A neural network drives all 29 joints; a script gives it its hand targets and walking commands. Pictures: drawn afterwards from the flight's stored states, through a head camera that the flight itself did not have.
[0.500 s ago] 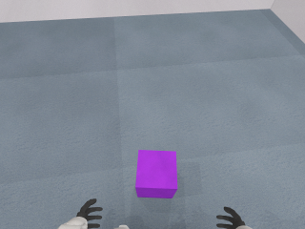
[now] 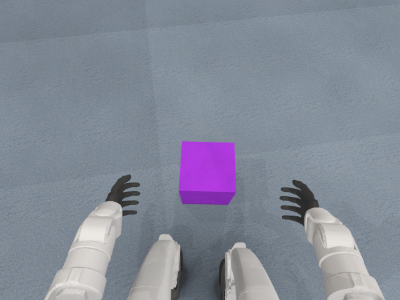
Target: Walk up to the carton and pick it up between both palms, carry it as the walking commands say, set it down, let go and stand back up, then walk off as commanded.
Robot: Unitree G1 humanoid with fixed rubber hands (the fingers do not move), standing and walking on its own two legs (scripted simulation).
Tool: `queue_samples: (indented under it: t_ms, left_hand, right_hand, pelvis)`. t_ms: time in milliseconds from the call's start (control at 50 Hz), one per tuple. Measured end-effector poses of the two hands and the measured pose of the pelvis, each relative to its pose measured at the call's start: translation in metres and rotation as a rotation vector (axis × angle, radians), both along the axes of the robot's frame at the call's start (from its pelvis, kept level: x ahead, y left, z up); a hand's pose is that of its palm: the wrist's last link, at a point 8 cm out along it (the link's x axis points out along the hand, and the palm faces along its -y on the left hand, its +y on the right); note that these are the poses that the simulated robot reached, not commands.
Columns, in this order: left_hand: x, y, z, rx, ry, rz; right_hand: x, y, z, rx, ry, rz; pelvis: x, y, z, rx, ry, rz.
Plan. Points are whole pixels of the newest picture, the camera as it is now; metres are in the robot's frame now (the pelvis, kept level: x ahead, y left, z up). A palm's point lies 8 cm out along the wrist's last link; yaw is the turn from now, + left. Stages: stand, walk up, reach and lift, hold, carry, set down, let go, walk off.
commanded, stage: reach and lift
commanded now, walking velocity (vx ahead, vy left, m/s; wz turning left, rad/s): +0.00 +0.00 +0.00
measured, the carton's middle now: (206, 175) +0.51 -0.01 -0.57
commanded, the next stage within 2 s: none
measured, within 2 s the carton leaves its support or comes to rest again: neither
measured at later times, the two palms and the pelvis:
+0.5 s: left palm (133, 146) +0.45 +0.19 -0.13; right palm (292, 149) +0.45 -0.21 -0.12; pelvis +0.00 +0.00 -0.03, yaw -1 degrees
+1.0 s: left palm (141, 127) +0.52 +0.18 -0.16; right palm (285, 131) +0.52 -0.21 -0.16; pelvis +0.01 -0.01 -0.04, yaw -1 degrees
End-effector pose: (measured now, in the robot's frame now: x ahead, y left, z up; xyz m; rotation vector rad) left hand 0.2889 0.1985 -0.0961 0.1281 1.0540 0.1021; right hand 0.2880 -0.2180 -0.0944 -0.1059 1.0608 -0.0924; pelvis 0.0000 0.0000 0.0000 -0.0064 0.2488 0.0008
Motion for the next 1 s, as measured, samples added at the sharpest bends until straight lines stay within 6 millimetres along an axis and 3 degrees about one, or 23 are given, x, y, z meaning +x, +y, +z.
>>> queue_samples:
  t_ms: [260, 700, 840, 1000]
  left_hand:
    - [0.085, -0.011, -0.011, 0.001, -0.124, 0.031]
    - [0.217, -0.016, -0.043, -0.017, -0.384, 0.056]
    - [0.235, -0.018, -0.047, -0.021, -0.428, 0.054]
    - [0.23, -0.016, -0.065, -0.026, -0.412, 0.048]
  right_hand:
    - [0.089, 0.009, -0.011, 0.001, -0.123, -0.013]
    - [0.219, 0.001, -0.043, 0.007, -0.383, -0.016]
    - [0.24, 0.005, -0.049, 0.013, -0.429, -0.002]
    - [0.234, 0.004, -0.066, 0.015, -0.421, -0.005]
  pelvis:
    - [-0.015, 0.001, -0.015, -0.005, 0.151, -0.002]
    - [0.009, -0.001, -0.034, 0.008, 0.501, -0.025]
    - [0.013, -0.005, -0.035, 0.016, 0.574, -0.033]
    - [0.012, -0.007, -0.041, 0.02, 0.615, -0.032]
